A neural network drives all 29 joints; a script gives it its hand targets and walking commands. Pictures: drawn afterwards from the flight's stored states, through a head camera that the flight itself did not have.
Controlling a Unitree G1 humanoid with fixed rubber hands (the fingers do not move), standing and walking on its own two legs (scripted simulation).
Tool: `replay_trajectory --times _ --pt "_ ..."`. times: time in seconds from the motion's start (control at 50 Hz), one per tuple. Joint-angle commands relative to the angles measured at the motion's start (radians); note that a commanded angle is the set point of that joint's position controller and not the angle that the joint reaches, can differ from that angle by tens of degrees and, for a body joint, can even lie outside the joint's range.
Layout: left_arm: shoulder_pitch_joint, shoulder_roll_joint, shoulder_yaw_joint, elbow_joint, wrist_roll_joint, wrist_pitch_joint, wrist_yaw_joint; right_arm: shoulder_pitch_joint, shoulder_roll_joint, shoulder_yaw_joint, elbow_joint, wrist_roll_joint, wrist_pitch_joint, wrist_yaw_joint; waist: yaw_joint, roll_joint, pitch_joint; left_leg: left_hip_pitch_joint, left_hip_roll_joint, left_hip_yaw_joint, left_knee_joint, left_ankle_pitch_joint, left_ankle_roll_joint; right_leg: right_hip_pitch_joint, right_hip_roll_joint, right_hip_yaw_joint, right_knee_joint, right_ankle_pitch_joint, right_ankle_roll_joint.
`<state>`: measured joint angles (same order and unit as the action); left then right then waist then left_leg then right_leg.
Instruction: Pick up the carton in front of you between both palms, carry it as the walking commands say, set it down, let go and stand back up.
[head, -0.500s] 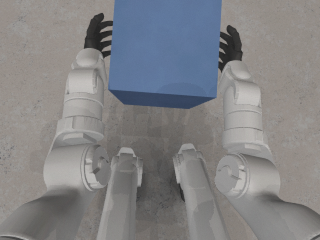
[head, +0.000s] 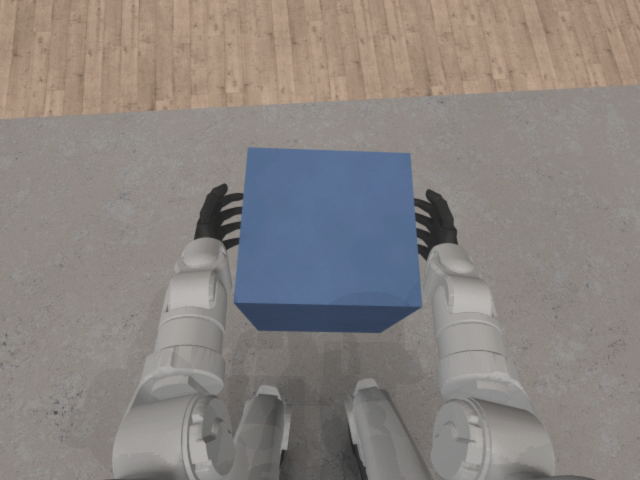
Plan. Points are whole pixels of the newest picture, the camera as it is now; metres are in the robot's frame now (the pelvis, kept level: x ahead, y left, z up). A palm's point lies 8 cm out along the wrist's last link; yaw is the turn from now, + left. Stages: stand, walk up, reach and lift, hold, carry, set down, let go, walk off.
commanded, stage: reach and lift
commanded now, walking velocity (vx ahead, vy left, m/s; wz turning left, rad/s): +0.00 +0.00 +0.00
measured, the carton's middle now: (323, 253) +0.42 -0.02 -0.11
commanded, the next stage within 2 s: hold in 1.62 s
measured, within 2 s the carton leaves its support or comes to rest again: neither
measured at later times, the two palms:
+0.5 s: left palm (164, 236) +0.36 +0.14 +0.11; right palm (491, 230) +0.35 -0.16 +0.11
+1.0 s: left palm (138, 235) +0.34 +0.14 +0.16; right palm (519, 224) +0.34 -0.16 +0.16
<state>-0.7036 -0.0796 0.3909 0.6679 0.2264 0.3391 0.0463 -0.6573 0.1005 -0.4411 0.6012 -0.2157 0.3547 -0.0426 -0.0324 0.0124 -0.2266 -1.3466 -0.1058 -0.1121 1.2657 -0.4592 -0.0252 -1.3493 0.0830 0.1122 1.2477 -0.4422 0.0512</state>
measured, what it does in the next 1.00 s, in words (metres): rises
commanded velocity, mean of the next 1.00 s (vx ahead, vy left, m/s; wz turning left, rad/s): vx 0.00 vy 0.00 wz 0.00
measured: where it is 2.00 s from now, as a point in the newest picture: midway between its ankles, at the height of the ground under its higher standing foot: (318, 474)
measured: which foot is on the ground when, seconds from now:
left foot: down 0.00-1.00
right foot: down 0.00-1.00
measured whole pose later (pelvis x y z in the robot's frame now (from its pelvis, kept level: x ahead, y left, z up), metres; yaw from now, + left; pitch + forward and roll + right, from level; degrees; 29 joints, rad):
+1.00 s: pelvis +0.04 -0.01 +0.13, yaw +0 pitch -4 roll +0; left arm -0.33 -0.17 0.31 0.40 0.30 0.61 0.00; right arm -0.33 0.17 -0.31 0.39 -0.30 0.62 0.00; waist 0.00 0.00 -0.01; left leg -0.18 -0.05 -0.14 0.47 -0.23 -0.01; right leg -0.19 0.05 0.13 0.47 -0.22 0.01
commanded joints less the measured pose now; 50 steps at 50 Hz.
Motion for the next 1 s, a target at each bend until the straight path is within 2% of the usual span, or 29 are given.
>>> replay_trajectory --times 0.0,0.26,0.48,0.58,0.66,0.74,0.84,0.98 --pt "-0.502 -1.092 -0.552 0.035 -0.150 -0.019 -0.242 -0.559 1.035 0.590 0.039 0.150 -0.017 0.260 -0.009 0.013 -0.669 0.485 -0.050 0.077 -0.230 0.247 0.008 0.483 0.068 -0.110 -0.192 0.241 -0.029" --pt "-0.231 -1.080 -0.629 -0.055 -0.153 -0.001 -0.248 -0.282 1.054 0.684 -0.020 0.148 -0.003 0.253 0.014 -0.006 -0.456 0.801 -0.020 0.033 -0.513 0.383 0.015 0.850 0.041 -0.044 -0.483 0.388 -0.035" --pt "-0.043 -1.064 -0.705 -0.188 -0.181 0.107 -0.268 -0.091 1.044 0.769 -0.145 0.174 0.099 0.257 0.028 -0.016 -0.251 1.089 0.005 0.023 -0.753 0.513 0.013 1.149 0.015 -0.021 -0.728 0.526 -0.032" --pt "0.000 -1.047 -0.723 -0.266 -0.194 0.184 -0.275 -0.039 1.034 0.785 -0.213 0.186 0.174 0.263 0.030 -0.014 -0.120 1.171 0.010 0.027 -0.847 0.462 0.011 1.226 0.009 -0.026 -0.817 0.470 -0.034" --pt "-0.007 -1.031 -0.669 -0.248 -0.174 0.234 -0.288 -0.048 1.017 0.728 -0.193 0.164 0.223 0.275 0.031 -0.014 0.013 1.167 0.014 0.034 -0.891 0.337 0.018 1.215 0.003 -0.032 -0.860 0.340 -0.040" --pt "-0.081 -1.033 -0.620 -0.219 -0.156 0.246 -0.303 -0.120 1.018 0.676 -0.166 0.144 0.234 0.286 0.029 -0.018 0.061 1.152 0.018 0.040 -0.894 0.243 0.026 1.199 -0.001 -0.039 -0.866 0.244 -0.047" --pt "-0.166 -1.055 -0.634 -0.235 -0.164 0.241 -0.310 -0.206 1.045 0.691 -0.183 0.155 0.231 0.294 0.032 -0.014 -0.004 1.174 0.019 0.042 -0.882 0.253 0.027 1.228 -0.001 -0.043 -0.855 0.254 -0.047" --pt "-0.172 -1.056 -0.638 -0.236 -0.160 0.247 -0.308 -0.218 1.040 0.698 -0.185 0.151 0.237 0.295 0.033 -0.010 -0.029 1.199 0.016 0.045 -0.890 0.269 0.023 1.250 0.003 -0.046 -0.862 0.270 -0.043"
